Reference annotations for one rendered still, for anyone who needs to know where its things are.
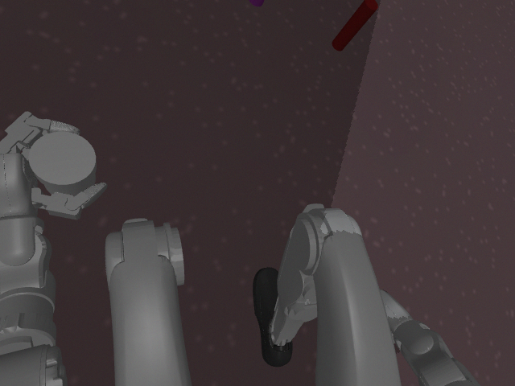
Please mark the left robot hand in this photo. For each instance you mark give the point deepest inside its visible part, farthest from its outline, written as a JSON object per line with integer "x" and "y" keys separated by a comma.
{"x": 19, "y": 192}

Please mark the right robot hand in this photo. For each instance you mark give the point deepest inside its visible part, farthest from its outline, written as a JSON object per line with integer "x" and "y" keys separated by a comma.
{"x": 396, "y": 313}

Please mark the right robot arm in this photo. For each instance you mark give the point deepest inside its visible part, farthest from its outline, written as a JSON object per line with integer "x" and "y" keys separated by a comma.
{"x": 429, "y": 357}

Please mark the right robot foot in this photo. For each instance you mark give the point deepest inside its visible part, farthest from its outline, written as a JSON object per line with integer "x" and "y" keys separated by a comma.
{"x": 265, "y": 294}

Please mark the left robot arm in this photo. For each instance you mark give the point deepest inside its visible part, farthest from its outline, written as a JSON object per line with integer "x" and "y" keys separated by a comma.
{"x": 28, "y": 352}

